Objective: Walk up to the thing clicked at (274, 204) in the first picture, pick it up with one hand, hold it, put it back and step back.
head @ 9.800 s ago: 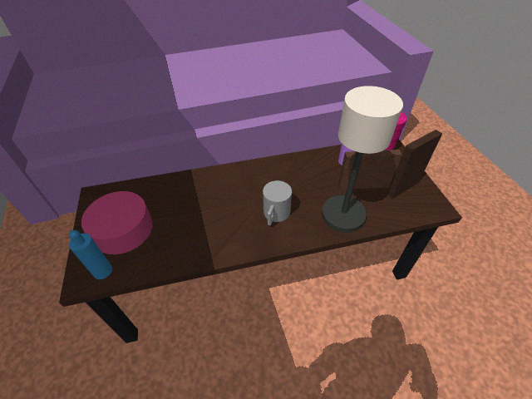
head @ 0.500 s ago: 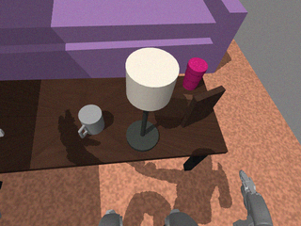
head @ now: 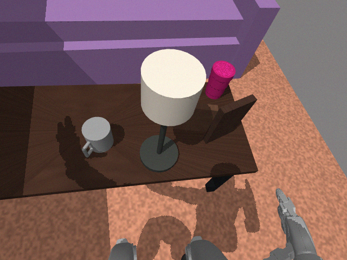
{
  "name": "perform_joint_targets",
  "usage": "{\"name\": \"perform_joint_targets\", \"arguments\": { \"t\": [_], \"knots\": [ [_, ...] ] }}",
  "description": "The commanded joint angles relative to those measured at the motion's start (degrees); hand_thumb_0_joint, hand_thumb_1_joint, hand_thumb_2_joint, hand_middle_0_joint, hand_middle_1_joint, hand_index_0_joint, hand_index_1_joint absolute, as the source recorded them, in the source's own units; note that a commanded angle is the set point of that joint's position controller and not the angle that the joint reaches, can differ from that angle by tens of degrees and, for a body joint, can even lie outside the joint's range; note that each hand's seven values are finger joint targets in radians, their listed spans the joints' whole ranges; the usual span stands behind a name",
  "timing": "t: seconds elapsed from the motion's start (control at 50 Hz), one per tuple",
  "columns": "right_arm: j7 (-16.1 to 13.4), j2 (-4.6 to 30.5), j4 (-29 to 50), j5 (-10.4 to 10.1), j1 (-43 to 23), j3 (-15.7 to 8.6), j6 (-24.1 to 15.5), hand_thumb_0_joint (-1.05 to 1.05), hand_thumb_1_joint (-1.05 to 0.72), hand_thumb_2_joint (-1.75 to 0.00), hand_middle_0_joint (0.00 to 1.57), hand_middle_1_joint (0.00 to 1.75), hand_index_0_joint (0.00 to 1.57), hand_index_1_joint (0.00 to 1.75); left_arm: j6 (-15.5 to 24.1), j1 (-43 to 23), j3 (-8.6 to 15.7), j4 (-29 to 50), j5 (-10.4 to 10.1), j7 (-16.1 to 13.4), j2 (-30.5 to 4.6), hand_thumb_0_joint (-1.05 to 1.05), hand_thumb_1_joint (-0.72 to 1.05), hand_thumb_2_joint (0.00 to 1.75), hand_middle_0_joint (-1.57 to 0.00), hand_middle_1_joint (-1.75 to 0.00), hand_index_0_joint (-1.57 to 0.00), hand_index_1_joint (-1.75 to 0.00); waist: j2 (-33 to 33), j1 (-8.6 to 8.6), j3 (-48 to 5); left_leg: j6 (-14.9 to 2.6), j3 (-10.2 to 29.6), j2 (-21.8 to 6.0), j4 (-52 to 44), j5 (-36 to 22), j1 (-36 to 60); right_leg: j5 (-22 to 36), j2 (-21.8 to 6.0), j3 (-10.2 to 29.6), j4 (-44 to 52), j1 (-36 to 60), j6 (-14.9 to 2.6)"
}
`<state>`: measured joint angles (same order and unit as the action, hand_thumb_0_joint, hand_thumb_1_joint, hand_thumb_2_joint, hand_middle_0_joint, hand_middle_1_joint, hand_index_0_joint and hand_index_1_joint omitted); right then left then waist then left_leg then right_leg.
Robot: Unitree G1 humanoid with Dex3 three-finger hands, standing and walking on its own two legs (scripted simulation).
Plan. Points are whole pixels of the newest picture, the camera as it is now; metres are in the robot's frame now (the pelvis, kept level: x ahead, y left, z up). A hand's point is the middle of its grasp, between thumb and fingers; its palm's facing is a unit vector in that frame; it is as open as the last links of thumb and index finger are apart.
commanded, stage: go down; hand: left
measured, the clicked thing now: (95, 139) +0.50 +0.20 -0.22
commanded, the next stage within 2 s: none
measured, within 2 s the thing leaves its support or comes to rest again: neither
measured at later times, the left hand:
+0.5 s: hand out of the picture +0.44 +0.39 +0.06, palm faces +0.26 -0.97 -0.01, open 17.2 cm
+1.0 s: hand out of the picture +0.43 +0.39 +0.06, palm faces +0.24 -0.97 -0.01, open 16.9 cm
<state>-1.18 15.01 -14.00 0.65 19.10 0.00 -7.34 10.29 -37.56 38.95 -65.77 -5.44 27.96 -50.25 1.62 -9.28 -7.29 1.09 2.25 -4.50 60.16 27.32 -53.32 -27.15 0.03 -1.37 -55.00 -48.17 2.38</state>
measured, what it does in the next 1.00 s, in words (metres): stands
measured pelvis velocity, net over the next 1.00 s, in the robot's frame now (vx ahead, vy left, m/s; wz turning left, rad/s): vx -0.01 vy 0.01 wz -0.01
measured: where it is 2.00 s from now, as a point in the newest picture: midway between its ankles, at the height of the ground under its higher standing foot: outside the picture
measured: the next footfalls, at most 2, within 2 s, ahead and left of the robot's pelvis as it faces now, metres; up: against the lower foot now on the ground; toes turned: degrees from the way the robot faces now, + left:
none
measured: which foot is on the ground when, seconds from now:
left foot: down 0.00-1.00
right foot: down 0.00-1.00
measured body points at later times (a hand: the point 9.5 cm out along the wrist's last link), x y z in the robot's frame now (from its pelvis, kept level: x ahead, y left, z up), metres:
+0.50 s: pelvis -0.01 +0.01 -0.01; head +0.12 +0.07 +0.42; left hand +0.42 +0.44 +0.07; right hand +0.15 -0.26 -0.02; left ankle +0.01 +0.12 -0.67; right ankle -0.01 -0.15 -0.67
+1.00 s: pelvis -0.01 +0.01 -0.01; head +0.11 +0.07 +0.41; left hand +0.41 +0.44 +0.07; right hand +0.14 -0.25 -0.01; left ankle +0.01 +0.12 -0.67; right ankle -0.01 -0.15 -0.67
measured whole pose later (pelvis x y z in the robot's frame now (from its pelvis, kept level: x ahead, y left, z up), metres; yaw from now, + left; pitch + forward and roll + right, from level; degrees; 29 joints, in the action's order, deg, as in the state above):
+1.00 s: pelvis -0.01 +0.01 -0.01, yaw -1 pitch +22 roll -5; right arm -0.8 15.8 -7.4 1.5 20.8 -0.1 -6.4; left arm 17.0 -39.7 41.1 -66.9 -6.9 28.2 -51.5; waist 1.9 -11.6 -7.7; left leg 0.2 2.7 -4.5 64.6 28.1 -58.9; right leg -27.2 0.2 -1.4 -58.1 -53.0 3.1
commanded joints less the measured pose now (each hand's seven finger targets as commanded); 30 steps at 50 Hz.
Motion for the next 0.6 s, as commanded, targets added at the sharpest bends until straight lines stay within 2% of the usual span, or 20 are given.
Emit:
{"name": "perform_joint_targets", "arguments": {
  "t": [0.0,0.02,0.04,0.06,0.1,0.12,0.14,0.18,0.2,0.24,0.26,0.28,0.3,0.34,0.42,0.44,0.48,0.5,0.52,0.58],
  "knots": [
    [-0.8,10.0,8.5,0.0,1.7,-5.0,-2.7,0.00,0.53,-0.06,0.05,0.05,0.05,0.05,4.1,-16.8,3.1,10.6,-1.5,0.2,-23.9,0.00,-0.49,0.10,-0.05,-0.05,-0.03,-0.07,-14.9,1.74,-24.8,-1.54,-0.4,1.8,-4.4,-29.5,24.1,21.9,1.0,-1.0,4.8,5.0,-2.51],
    [-1.0,11.6,9.8,0.0,1.7,-6.5,-2.7,0.00,0.53,-0.06,0.05,0.05,0.05,0.05,4.6,-18.8,3.1,12.9,-1.6,0.2,-24.5,0.00,-0.48,0.10,-0.04,-0.05,-0.03,-0.07,-15.2,1.29,-25.5,-1.50,-0.5,2.0,-4.4,-28.4,24.2,21.6,1.0,-0.8,4.7,5.1,-2.52],
    [-0.8,10.9,10.0,0.0,1.4,-5.7,-2.7,0.00,0.53,-0.06,0.05,0.05,0.05,0.05,4.5,-18.7,2.7,11.3,-1.3,0.2,-23.9,0.00,-0.49,0.10,-0.05,-0.05,-0.03,-0.07,-15.6,1.28,-25.2,-1.52,-0.6,2.0,-4.4,-27.6,23.9,20.9,0.9,-0.8,4.6,4.7,-2.62],
    [-0.9,11.6,9.8,0.0,1.5,-6.9,-2.6,0.00,0.53,-0.06,0.05,0.05,0.05,0.05,4.6,-17.1,3.9,10.3,-1.4,0.1,-24.8,0.00,-0.49,0.10,-0.05,-0.05,-0.04,-0.07,-15.0,1.34,-25.8,-1.48,-0.3,1.8,-4.2,-28.3,24.1,21.1,0.9,-1.0,4.6,4.7,-2.62],
    [-0.7,10.8,10.0,0.1,2.4,-5.8,-2.7,0.00,0.53,-0.06,0.05,0.05,0.05,0.05,5.0,-18.8,2.9,10.7,-1.5,0.3,-23.6,0.00,-0.48,0.11,-0.05,-0.06,-0.03,-0.07,-15.1,0.90,-25.5,-1.39,-0.2,1.8,-3.9,-29.1,23.6,21.6,1.0,-1.1,4.1,4.3,-2.65],
    [-0.5,10.6,10.3,0.0,1.8,-5.5,-2.5,0.00,0.53,-0.06,0.05,0.05,0.05,0.05,5.1,-18.0,4.2,10.5,-1.4,0.0,-25.0,0.00,-0.47,0.11,-0.04,-0.05,-0.03,-0.07,-14.6,1.76,-25.3,-1.40,-0.2,1.9,-3.9,-28.8,23.1,21.2,1.1,-1.2,4.1,4.6,-2.67],
    [-0.6,11.4,11.3,0.0,1.6,-6.7,-2.6,0.00,0.53,-0.06,0.05,0.05,0.05,0.05,5.3,-18.1,3.3,10.3,-1.4,0.2,-24.2,0.00,-0.48,0.10,-0.05,-0.05,-0.04,-0.07,-15.3,0.86,-25.8,-1.20,-0.1,1.7,-3.9,-29.8,24.6,21.4,1.2,-1.3,4.0,3.9,-2.72],
    [-0.2,10.7,11.0,0.2,2.3,-5.6,-2.4,0.00,0.53,-0.06,0.05,0.05,0.05,0.05,5.6,-19.0,2.5,9.3,-1.6,0.5,-22.6,0.00,-0.48,0.11,-0.04,-0.05,-0.03,-0.07,-15.9,0.85,-25.9,-0.88,0.4,1.5,-3.6,-30.4,24.0,21.0,1.3,-1.6,3.4,2.9,-2.90],
    [-0.1,10.6,10.8,0.3,2.8,-5.6,-2.4,0.00,0.53,-0.06,0.05,0.05,0.05,0.05,5.7,-18.8,3.9,9.8,-1.3,0.3,-24.8,0.00,-0.49,0.11,-0.05,-0.05,-0.03,-0.07,-16.3,0.99,-26.2,-0.86,0.5,1.3,-3.5,-31.5,24.7,21.1,1.4,-1.8,3.4,2.4,-2.91],
    [0.0,11.3,10.4,0.3,3.1,-6.4,-2.3,0.00,0.53,-0.06,0.05,0.05,0.05,0.05,5.9,-19.2,2.7,8.8,-1.4,0.4,-23.4,0.00,-0.50,0.10,-0.05,-0.05,-0.03,-0.07,-16.8,0.36,-25.6,-0.66,0.6,1.2,-3.6,-31.5,24.9,20.9,1.4,-1.9,3.3,1.4,-2.97],
    [0.0,11.6,11.5,0.4,1.2,-6.5,-2.2,0.00,0.54,-0.05,0.05,0.05,0.05,0.05,6.2,-19.7,3.9,10.3,-1.2,0.0,-25.1,0.00,-0.47,0.11,-0.04,-0.05,-0.03,-0.07,-17.4,1.03,-26.4,-0.67,0.7,1.2,-3.5,-31.1,25.1,20.2,1.4,-1.8,3.3,1.2,-3.02],
    [0.1,11.7,10.8,0.4,2.7,-6.7,-2.1,0.00,0.53,-0.06,0.05,0.05,0.05,0.05,6.5,-21.5,2.5,9.9,-1.3,0.3,-23.9,0.00,-0.47,0.10,-0.04,-0.05,-0.03,-0.06,-17.7,0.15,-25.5,-0.47,0.9,1.1,-3.6,-30.3,25.0,19.6,1.5,-2.0,3.2,0.6,-3.09],
    [0.2,11.1,10.5,0.5,2.2,-5.9,-1.9,0.00,0.53,-0.05,0.05,0.05,0.05,0.05,6.7,-21.3,3.6,10.4,-1.2,-0.1,-25.1,0.00,-0.47,0.10,-0.05,-0.05,-0.04,-0.07,-18.1,1.05,-25.8,-0.51,0.9,1.1,-3.7,-29.4,24.6,18.6,1.5,-2.1,3.1,0.4,-3.17],
    [0.0,12.5,12.2,0.5,1.8,-7.8,-2.1,0.00,0.53,-0.06,0.05,0.05,0.05,0.05,7.0,-20.9,3.4,9.6,-1.1,-0.4,-24.9,0.00,-0.49,0.09,-0.05,-0.06,-0.04,-0.07,-18.0,0.06,-26.4,-0.62,0.7,1.1,-3.4,-28.8,24.6,18.8,1.5,-1.9,3.0,0.8,-3.17],
    [0.3,11.3,11.5,0.7,2.8,-6.4,-1.9,0.00,0.54,-0.05,0.05,0.05,0.05,0.05,7.9,-21.8,4.2,10.3,-1.2,-0.3,-25.5,0.00,-0.46,0.09,-0.05,-0.05,-0.04,-0.06,-19.9,0.38,-26.5,-0.07,1.3,0.8,-3.3,-30.3,25.6,18.0,1.7,-2.3,2.6,-1.1,-3.33],
    [0.2,11.4,12.4,0.7,1.8,-6.2,-1.9,0.00,0.53,-0.05,0.05,0.05,0.05,0.05,8.0,-20.5,3.9,9.3,-1.2,-0.4,-24.6,0.00,-0.46,0.09,-0.05,-0.05,-0.04,-0.06,-18.9,0.70,-26.1,-0.11,1.3,0.9,-3.6,-29.2,25.6,17.1,1.8,-2.4,2.7,-1.2,-3.29],
    [0.1,11.9,11.5,0.8,2.4,-6.8,-2.0,0.00,0.53,-0.05,0.05,0.05,0.05,0.05,8.4,-22.2,3.3,8.9,-1.3,-0.5,-24.3,0.00,-0.45,0.11,-0.04,-0.06,-0.03,-0.07,-18.7,-0.33,-25.1,-0.12,1.5,0.8,-3.7,-26.5,23.9,15.7,1.9,-2.4,2.4,-2.1,-3.43],
    [0.0,12.4,12.7,0.8,1.6,-7.2,-2.0,0.00,0.54,-0.05,0.05,0.05,0.05,0.05,8.9,-22.7,4.7,10.2,-1.4,-0.6,-26.2,0.00,-0.44,0.10,-0.04,-0.06,-0.03,-0.07,-19.1,0.10,-25.7,0.04,1.7,0.7,-4.0,-25.2,24.0,14.7,1.9,-2.6,2.4,-2.4,-3.50],
    [-0.1,12.6,13.4,0.8,1.4,-7.5,-2.1,0.00,0.54,-0.05,0.05,0.05,0.05,0.05,9.0,-22.4,4.3,9.6,-1.2,-0.6,-26.2,0.00,-0.45,0.10,-0.04,-0.06,-0.04,-0.06,-19.6,-0.06,-26.2,0.01,1.3,0.9,-3.8,-23.9,24.1,14.3,1.9,-2.4,2.6,-2.1,-3.45],
    [-0.1,11.2,13.6,0.9,2.3,-6.3,-2.1,0.00,0.54,-0.05,0.05,0.05,0.05,0.05,9.2,-21.6,1.7,8.3,-1.7,-0.1,-21.6,0.00,-0.42,0.10,-0.04,-0.06,-0.04,-0.06,-18.5,-0.63,-25.3,-0.25,0.9,1.2,-3.6,-23.3,22.8,15.0,1.8,-2.3,2.6,-1.8,-3.50]
  ]
}}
